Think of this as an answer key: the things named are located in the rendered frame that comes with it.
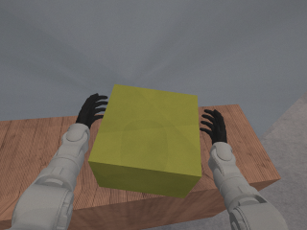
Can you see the right robot hand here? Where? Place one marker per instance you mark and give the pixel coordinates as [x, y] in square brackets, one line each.
[218, 131]

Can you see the robot left forearm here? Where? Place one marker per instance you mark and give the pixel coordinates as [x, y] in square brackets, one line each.
[66, 164]

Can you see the left robot upper arm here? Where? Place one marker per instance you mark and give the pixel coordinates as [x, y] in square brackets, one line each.
[44, 208]

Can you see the left robot hand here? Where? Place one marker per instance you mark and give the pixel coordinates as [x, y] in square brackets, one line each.
[87, 114]

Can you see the pedestal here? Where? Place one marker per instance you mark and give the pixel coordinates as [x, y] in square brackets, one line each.
[28, 145]

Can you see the robot right forearm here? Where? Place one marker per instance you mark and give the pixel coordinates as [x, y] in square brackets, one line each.
[230, 182]

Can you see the right robot upper arm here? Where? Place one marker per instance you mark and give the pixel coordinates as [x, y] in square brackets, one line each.
[260, 216]

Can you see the carton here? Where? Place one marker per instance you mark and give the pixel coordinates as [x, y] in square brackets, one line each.
[148, 142]

